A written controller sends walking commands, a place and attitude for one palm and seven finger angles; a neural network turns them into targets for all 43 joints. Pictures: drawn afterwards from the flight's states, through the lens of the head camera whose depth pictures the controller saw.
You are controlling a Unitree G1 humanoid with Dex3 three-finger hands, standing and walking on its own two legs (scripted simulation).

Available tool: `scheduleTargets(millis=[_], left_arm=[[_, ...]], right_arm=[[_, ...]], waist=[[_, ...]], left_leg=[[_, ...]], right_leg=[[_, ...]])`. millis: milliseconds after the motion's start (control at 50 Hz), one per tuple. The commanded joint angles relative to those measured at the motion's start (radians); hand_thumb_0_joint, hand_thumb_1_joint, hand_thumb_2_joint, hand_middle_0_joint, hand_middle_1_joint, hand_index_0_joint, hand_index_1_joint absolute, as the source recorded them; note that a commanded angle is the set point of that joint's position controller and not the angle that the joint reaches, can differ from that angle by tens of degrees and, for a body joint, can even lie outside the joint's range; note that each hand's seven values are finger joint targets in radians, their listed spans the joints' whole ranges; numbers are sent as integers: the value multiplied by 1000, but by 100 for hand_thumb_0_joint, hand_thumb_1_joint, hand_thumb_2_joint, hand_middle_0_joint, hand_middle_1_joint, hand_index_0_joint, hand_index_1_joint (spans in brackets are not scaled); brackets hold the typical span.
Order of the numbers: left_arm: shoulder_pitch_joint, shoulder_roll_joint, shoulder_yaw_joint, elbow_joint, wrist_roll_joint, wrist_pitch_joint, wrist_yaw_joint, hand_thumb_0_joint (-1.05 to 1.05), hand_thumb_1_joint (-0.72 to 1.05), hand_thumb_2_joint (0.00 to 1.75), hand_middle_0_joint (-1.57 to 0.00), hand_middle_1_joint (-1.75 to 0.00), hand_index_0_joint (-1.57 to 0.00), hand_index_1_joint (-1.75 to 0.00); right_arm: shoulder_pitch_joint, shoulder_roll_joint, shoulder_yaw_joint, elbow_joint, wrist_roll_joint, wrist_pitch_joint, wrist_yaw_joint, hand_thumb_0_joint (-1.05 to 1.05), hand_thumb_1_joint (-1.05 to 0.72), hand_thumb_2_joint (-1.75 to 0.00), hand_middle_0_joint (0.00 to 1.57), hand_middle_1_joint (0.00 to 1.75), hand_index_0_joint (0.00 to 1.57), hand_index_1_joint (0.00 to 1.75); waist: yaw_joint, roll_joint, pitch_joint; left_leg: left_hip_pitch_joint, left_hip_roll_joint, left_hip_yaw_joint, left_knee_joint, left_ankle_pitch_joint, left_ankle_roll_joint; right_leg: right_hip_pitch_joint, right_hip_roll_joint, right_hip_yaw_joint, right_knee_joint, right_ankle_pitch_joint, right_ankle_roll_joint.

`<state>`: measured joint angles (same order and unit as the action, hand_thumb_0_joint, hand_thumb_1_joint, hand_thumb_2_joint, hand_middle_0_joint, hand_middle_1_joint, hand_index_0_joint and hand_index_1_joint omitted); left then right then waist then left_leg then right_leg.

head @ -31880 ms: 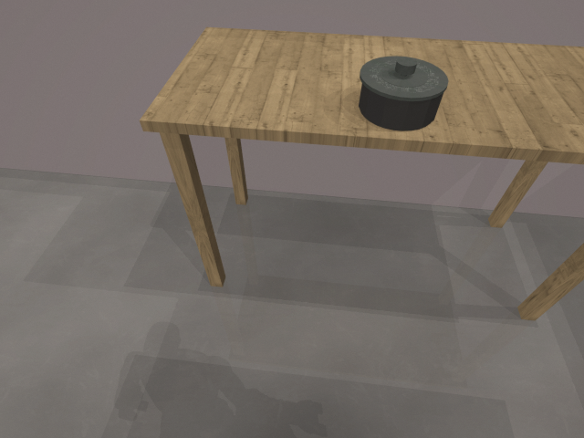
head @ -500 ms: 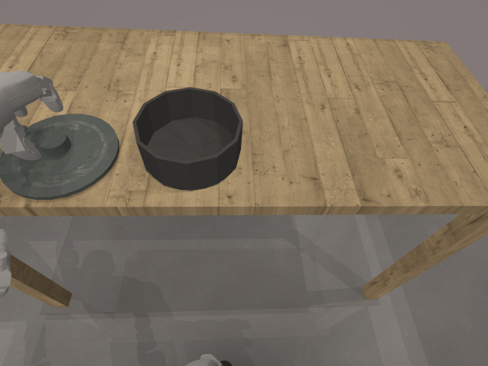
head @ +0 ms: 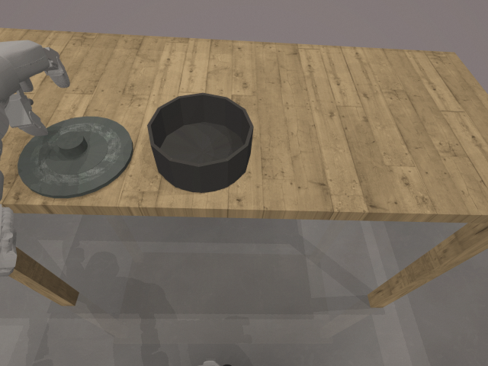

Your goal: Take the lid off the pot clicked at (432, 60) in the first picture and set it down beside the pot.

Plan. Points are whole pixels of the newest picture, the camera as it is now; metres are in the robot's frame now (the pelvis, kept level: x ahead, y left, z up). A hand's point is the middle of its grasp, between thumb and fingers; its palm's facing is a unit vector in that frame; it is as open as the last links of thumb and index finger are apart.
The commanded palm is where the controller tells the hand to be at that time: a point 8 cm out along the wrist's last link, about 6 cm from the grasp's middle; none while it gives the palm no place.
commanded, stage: raise the empty hand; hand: left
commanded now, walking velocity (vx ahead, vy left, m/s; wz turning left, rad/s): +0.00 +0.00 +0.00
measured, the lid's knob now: (72, 143) +0.48 +0.31 +0.07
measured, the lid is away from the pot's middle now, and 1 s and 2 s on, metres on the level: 0.23 0.23 0.23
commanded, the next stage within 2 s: draw the hand back to the body in 0.48 s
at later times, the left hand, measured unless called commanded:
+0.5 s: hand (10, 69) +0.47 +0.33 +0.22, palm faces -0.27 -0.10 -0.96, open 11.0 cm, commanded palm +0.47 +0.32 +0.29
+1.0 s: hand (17, 93) +0.43 +0.31 +0.21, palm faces -0.22 -0.07 -0.97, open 11.0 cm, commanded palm +0.39 +0.30 +0.28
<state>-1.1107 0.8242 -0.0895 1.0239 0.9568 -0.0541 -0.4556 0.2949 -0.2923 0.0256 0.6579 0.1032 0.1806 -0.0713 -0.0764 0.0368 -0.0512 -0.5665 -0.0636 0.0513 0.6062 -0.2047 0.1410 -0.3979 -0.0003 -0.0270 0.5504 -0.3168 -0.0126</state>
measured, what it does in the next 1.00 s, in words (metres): stands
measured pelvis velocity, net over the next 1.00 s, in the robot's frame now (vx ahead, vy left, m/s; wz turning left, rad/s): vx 0.01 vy -0.02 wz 0.03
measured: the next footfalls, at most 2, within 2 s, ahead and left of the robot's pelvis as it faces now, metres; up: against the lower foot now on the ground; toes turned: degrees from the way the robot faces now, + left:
none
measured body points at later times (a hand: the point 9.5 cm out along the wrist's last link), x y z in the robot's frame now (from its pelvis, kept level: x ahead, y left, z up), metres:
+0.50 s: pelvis +0.01 -0.01 +0.00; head +0.06 +0.01 +0.45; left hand +0.48 +0.33 +0.27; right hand +0.07 -0.28 -0.11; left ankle +0.06 +0.02 -0.72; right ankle -0.03 -0.16 -0.72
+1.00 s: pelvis +0.01 -0.02 +0.01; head +0.05 -0.03 +0.46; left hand +0.43 +0.31 +0.27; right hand +0.12 -0.28 -0.11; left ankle +0.06 +0.02 -0.72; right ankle -0.03 -0.16 -0.72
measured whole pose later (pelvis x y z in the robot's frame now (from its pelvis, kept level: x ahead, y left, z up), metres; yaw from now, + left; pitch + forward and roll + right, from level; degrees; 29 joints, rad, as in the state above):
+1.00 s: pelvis +0.01 -0.02 +0.01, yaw +2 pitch +7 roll -3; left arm -0.91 0.84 -0.02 0.70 0.90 0.04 -0.51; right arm 0.23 -0.29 0.02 0.60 0.11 0.23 -0.03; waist -0.05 0.06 -0.03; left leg -0.47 -0.07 0.02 0.53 -0.18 0.11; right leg -0.30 0.01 -0.02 0.49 -0.30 0.01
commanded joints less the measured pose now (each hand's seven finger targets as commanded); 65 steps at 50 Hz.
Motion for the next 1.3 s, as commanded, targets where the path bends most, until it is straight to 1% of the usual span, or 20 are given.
scheduleTargets(millis=[0,60,140,180,240,360,440,520,560,660,700,860,960,1040,1060,1100,1160,1200,1260,1280], left_arm=[[-538,254,38,-211,9,18,28,0,-7,77,-40,-76,-40,-76],[-566,262,56,-273,14,17,24,0,-7,77,-40,-76,-40,-76],[-478,313,99,-158,9,39,13,0,-7,77,-40,-76,-40,-76],[-537,278,49,-165,12,57,5,0,-7,77,-40,-76,-40,-76],[-644,221,-3,-252,17,60,5,0,-7,77,-40,-76,-40,-76],[-602,344,89,-171,27,69,0,0,-7,77,-40,-76,-40,-76],[-600,173,-46,-100,26,100,-10,0,-7,77,-40,-76,-40,-76],[-653,297,45,-237,42,81,1,0,-7,77,-40,-76,-40,-76],[-643,307,55,-206,43,78,0,0,-7,77,-40,-76,-40,-76],[-479,338,111,-223,26,72,-4,0,-7,77,-40,-76,-40,-76],[-448,274,67,-282,10,72,-9,0,-7,77,-40,-76,-40,-76],[-319,390,209,-532,-32,82,-5,0,-7,77,-40,-76,-40,-76],[-202,320,173,-492,-60,117,-16,0,-7,77,-40,-76,-40,-76],[-186,309,169,-628,-71,123,-12,0,-7,77,-40,-76,-40,-76],[-260,43,342,-731,-700,8,180,0,-7,77,-40,-76,-40,-76],[-35,-13,301,-656,-780,-26,327,0,-7,77,-40,-76,-40,-76],[38,97,461,-640,-930,-37,440,0,-7,77,-40,-76,-40,-76],[10,154,531,-755,-966,-64,486,0,-2,78,-39,-74,-39,-74],[28,37,482,-969,-993,-103,519,0,5,79,-38,-70,-38,-70],[87,25,498,-976,-1005,-102,529,0,7,79,-37,-69,-37,-69]], right_arm=[[38,-192,-67,-85,-4,-34,-11,0,-90,-90,20,30,20,30],[40,-183,-74,-87,-11,-34,-2,0,-90,-90,20,30,20,30],[42,-185,-67,-90,-9,-21,1,0,-90,-90,20,30,20,30],[37,-189,-66,-86,-5,-18,2,0,-90,-90,20,30,20,30],[36,-186,-71,-83,-4,-27,5,0,-90,-90,20,30,20,30],[37,-186,-56,-78,-7,-32,-5,0,-90,-90,20,30,20,30],[44,-187,-63,-61,-2,-29,9,0,-90,-90,20,30,20,30],[33,-186,-62,-83,-10,-30,9,0,-90,-90,20,30,20,30],[39,-183,-61,-80,-9,-28,6,0,-90,-90,20,30,20,30],[10,-176,-62,-116,-6,-12,16,0,-90,-90,20,30,20,30],[-7,-172,-64,-133,-3,-6,23,0,-90,-90,20,30,20,30],[-67,-163,-61,-173,-1,5,31,0,-90,-90,20,30,20,30],[-109,-158,-52,-177,7,16,33,0,-90,-90,20,30,20,30],[-157,-148,-48,-195,7,12,34,0,-90,-90,20,30,20,30],[-29,-80,-41,-271,3,-70,28,0,-90,-90,20,30,20,30],[-102,-107,-12,-220,-12,-109,1,0,-90,-90,20,30,20,30],[-111,-139,-11,-182,-22,-132,-25,0,-90,-90,20,30,20,30],[-130,-145,-11,-166,-34,-154,-26,0,-90,-90,20,30,20,30],[-177,-114,-3,-181,-40,-209,-14,0,-90,-90,20,30,20,30],[-179,-110,-4,-175,-43,-224,-9,0,-90,-90,20,30,20,30]], waist=[[-8,119,-380],[-6,171,-434],[-2,64,-376],[-12,43,-352],[-20,140,-393],[-7,54,-408],[-27,56,-309],[-9,124,-450],[-13,106,-438],[12,70,-422],[6,100,-402],[32,136,-469],[33,43,-324],[42,91,-359],[14,88,-288],[32,54,-212],[53,-95,-178],[65,-14,-205],[68,261,-237],[72,291,-218]], left_leg=[[602,76,-225,-87,159,-114],[681,87,-253,-80,266,-139],[569,64,-199,-77,223,-100],[545,64,-194,-97,150,-94],[659,86,-246,-98,210,-121],[574,59,-195,-97,192,-93],[572,78,-214,-112,147,-106],[646,68,-205,-82,310,-107],[633,66,-197,-78,321,-103],[589,55,-169,-74,353,-88],[603,62,-166,-71,395,-91],[665,62,-184,-75,450,-82],[553,57,-165,-119,256,-70],[596,58,-173,-124,268,-70],[744,142,-203,-176,72,-108],[757,176,-287,-276,-132,-123],[602,146,-178,-282,-140,-90],[609,141,-139,-271,-57,-96],[708,147,-155,-290,40,-129],[709,151,-159,-287,64,-132]], right_leg=[[-223,72,-17,-79,69,-46],[-244,76,-18,-79,66,-43],[-169,73,-14,-91,96,-42],[-171,71,-18,-100,79,-40],[-239,76,-17,-93,62,-41],[-130,70,-7,-109,105,-43],[-218,70,-26,-103,60,-38],[-157,73,-11,-102,121,-44],[-155,75,-15,-106,124,-41],[-100,73,-15,-99,152,-42],[-111,71,-19,-102,161,-45],[-54,69,-13,-115,166,-42],[-40,66,-23,-132,119,-40],[-22,60,-18,-134,119,-43],[-90,47,-26,-176,70,-61],[-74,52,-2,-193,-8,-63],[92,44,30,-242,74,-47],[149,36,38,-253,121,-46],[158,41,30,-253,157,-53],[161,44,30,-254,164,-54]])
